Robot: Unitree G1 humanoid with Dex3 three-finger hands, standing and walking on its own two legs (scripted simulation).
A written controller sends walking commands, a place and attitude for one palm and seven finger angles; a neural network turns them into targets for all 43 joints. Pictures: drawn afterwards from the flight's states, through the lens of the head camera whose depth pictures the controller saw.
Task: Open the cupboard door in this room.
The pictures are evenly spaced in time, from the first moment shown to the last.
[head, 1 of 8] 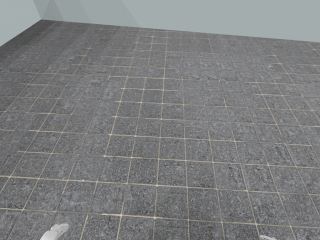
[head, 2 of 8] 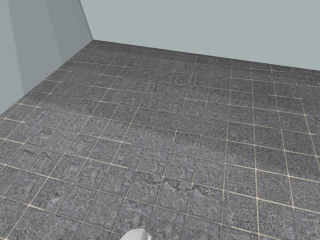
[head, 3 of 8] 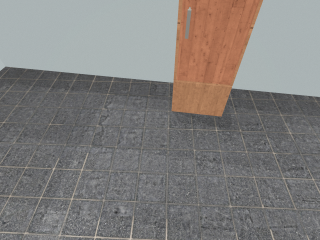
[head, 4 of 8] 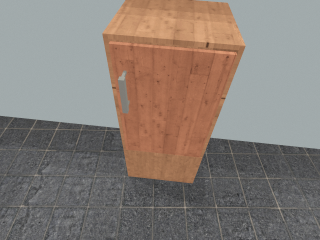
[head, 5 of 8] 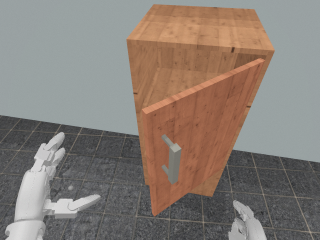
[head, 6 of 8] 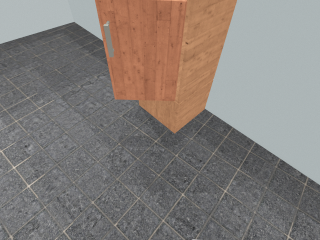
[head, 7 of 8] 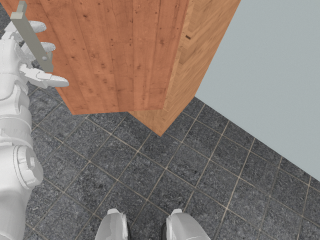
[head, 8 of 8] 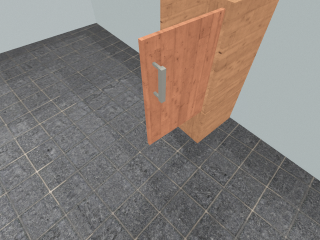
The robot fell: no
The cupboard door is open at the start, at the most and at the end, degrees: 0 88 88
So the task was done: yes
